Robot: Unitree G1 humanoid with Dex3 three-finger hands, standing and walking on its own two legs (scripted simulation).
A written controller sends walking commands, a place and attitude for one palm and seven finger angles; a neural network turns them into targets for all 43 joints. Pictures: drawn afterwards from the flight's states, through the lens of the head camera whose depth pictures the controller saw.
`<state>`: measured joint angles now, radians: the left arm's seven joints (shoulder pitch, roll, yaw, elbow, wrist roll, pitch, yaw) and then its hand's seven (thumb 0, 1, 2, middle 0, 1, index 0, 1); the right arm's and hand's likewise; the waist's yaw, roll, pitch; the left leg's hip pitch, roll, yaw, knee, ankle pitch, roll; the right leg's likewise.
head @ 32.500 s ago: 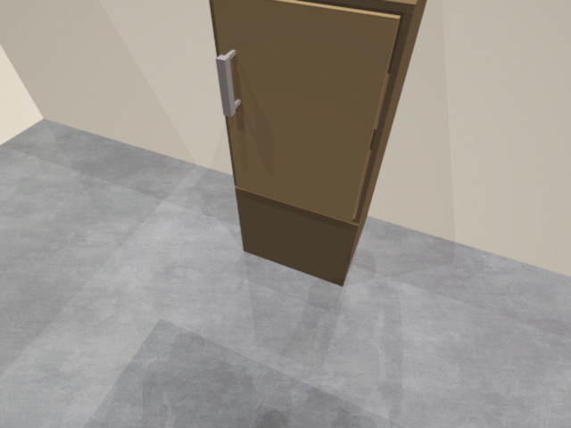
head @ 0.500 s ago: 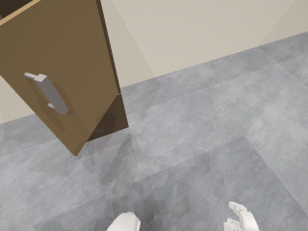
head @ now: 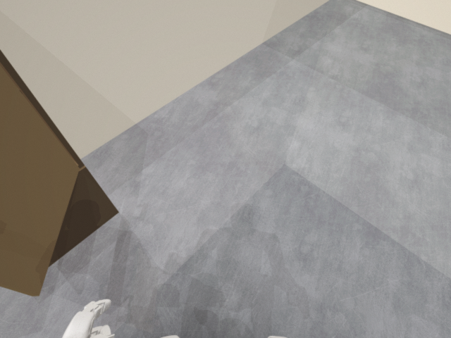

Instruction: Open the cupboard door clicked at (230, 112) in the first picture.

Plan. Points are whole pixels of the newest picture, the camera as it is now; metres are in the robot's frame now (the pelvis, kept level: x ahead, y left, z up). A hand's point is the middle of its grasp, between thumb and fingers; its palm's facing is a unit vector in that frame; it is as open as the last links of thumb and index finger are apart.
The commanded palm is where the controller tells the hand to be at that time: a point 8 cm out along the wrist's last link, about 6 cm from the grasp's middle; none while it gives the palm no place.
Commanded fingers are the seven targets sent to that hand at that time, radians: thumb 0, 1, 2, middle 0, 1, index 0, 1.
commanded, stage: walk to a spot facing it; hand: left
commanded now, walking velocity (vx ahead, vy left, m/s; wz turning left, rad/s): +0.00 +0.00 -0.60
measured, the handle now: out of the picture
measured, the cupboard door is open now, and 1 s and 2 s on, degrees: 46 46 46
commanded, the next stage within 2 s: turn to face it in 1.58 s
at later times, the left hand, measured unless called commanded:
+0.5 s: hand (169, 282) +0.23 +0.13 -0.14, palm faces -0.34 -0.93 -0.15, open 7.4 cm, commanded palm none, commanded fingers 0.00 0.90 0.90 -0.20 -0.30 -0.20 -0.30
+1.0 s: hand (222, 234) +0.35 +0.02 -0.16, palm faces -0.45 -0.87 -0.19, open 7.3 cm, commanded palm none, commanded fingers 0.00 0.90 0.90 -0.20 -0.30 -0.20 -0.30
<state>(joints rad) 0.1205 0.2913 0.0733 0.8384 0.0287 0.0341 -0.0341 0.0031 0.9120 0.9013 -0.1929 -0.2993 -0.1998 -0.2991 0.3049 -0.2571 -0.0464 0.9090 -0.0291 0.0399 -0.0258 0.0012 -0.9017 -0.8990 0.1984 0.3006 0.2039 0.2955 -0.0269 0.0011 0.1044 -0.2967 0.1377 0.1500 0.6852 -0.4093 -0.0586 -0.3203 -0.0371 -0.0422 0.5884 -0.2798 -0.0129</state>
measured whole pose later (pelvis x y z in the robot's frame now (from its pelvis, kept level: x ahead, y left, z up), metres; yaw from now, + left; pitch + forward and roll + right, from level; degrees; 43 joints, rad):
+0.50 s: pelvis +0.07 -0.01 +0.02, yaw -19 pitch +2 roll -1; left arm 0.14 0.21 0.07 0.90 0.04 0.05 -0.07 0.01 0.91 0.90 -0.19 -0.30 -0.20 -0.30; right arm 0.41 -0.17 -0.02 0.96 -0.05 -0.04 -0.02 0.00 -0.90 -0.90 0.20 0.30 0.20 0.30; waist -0.03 -0.01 0.06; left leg -0.10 0.13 0.22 0.40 -0.31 -0.04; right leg -0.56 -0.08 -0.07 0.95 -0.29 0.02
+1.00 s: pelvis +0.24 -0.14 +0.02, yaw -31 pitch +1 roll -1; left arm 0.29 0.19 0.06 1.02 0.03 -0.05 -0.02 0.00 0.92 0.90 -0.20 -0.30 -0.21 -0.30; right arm 0.11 -0.20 -0.05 0.92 -0.03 -0.02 0.01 0.00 -0.91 -0.90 0.19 0.30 0.20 0.29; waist 0.02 -0.01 0.07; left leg -0.49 0.09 0.07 0.68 -0.24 -0.05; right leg -0.08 0.05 -0.03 0.39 -0.33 -0.05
